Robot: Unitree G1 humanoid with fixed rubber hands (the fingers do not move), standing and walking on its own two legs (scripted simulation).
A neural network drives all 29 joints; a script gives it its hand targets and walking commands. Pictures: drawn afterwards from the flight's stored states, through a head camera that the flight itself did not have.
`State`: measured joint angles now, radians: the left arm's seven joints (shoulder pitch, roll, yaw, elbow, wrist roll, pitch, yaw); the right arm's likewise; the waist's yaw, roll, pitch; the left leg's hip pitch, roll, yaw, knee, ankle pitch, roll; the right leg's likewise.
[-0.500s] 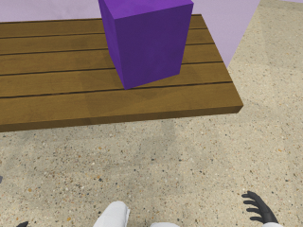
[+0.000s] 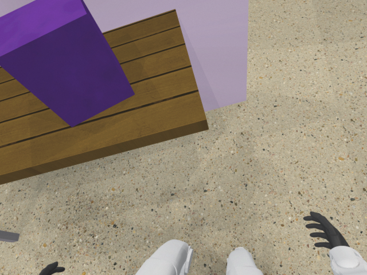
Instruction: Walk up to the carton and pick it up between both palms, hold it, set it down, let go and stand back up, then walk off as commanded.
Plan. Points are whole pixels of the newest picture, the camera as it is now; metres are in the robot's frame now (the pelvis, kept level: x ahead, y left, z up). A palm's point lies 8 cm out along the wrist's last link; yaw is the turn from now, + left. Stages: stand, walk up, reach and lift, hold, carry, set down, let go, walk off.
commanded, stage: walk off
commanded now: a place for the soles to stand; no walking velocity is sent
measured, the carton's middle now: (72, 59) +0.62 +0.33 +0.11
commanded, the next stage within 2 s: none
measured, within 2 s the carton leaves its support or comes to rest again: neither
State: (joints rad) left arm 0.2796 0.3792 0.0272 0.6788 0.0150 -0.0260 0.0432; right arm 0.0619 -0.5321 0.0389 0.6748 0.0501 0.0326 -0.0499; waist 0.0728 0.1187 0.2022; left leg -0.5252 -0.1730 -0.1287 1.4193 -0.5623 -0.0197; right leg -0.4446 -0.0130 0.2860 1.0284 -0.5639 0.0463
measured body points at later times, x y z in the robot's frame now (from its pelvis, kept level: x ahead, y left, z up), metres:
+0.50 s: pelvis +0.03 +0.04 -0.01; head +0.09 +0.02 +0.43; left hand +0.05 +0.38 -0.08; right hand +0.29 -0.25 -0.10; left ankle +0.10 +0.16 -0.66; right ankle +0.00 -0.14 -0.69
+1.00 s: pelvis -0.05 +0.18 -0.01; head -0.01 +0.19 +0.43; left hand -0.03 +0.56 -0.09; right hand +0.15 -0.11 -0.09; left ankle +0.08 +0.21 -0.66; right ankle -0.05 -0.02 -0.69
